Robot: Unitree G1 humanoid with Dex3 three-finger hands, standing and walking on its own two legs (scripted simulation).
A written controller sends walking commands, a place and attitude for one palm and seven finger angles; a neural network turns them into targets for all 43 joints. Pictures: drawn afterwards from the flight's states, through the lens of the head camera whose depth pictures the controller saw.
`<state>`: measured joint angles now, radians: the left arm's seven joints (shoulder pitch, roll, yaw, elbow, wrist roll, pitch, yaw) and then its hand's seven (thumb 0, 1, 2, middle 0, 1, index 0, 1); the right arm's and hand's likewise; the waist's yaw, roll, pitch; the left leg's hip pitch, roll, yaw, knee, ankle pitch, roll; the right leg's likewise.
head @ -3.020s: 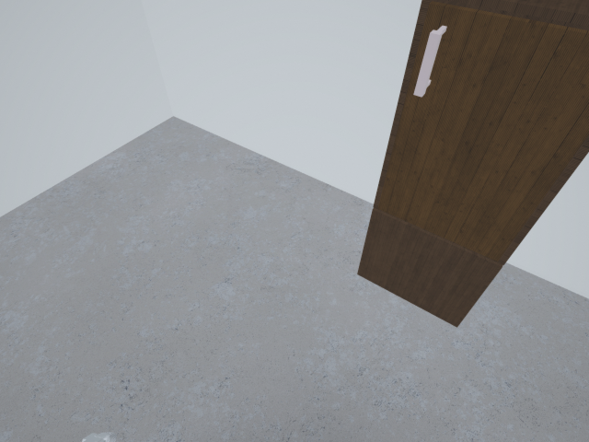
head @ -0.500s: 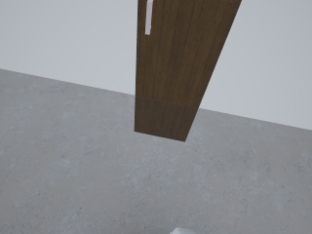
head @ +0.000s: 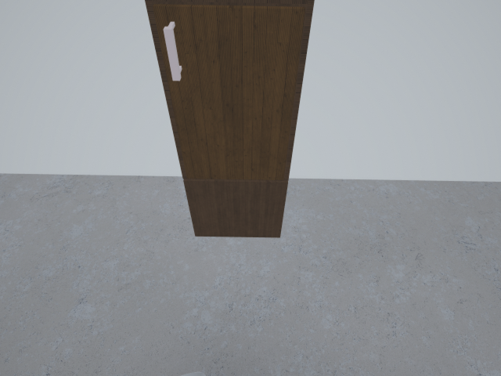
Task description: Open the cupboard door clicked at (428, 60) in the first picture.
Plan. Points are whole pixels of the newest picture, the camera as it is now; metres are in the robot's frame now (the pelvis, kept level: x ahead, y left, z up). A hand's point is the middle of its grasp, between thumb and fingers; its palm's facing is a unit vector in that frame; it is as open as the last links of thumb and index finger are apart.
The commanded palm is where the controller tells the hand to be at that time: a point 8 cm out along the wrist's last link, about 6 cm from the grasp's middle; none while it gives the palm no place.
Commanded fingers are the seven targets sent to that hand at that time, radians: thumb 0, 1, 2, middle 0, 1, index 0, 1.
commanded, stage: take the last steps up to it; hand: left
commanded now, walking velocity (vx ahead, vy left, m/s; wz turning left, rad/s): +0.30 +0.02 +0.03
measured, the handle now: (174, 51) +0.84 +0.22 +0.15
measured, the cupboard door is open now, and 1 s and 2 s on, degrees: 0 0 0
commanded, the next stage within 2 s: come to a stop and stand still in 0.52 s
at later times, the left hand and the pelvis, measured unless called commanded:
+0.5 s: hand (129, 344) +0.22 +0.25 -0.17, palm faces +0.05 -0.98 -0.17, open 7.3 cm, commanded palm none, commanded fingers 0.00 0.90 0.90 -0.20 -0.30 -0.20 -0.30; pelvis +0.18 +0.07 +0.00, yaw -1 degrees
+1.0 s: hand (153, 277) +0.37 +0.23 -0.17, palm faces +0.05 -0.97 -0.24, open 7.3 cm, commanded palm none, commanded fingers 0.00 0.90 0.90 -0.20 -0.30 -0.20 -0.30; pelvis +0.28 +0.05 +0.00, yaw +1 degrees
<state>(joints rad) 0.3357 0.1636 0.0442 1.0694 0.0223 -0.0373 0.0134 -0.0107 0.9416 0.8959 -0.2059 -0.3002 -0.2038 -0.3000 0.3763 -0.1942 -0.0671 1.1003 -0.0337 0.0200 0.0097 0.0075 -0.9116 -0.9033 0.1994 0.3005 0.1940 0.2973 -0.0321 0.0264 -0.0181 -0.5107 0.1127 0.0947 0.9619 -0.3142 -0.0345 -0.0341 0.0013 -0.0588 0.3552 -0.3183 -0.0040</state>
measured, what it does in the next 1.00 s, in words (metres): walks ahead: left foot, then right foot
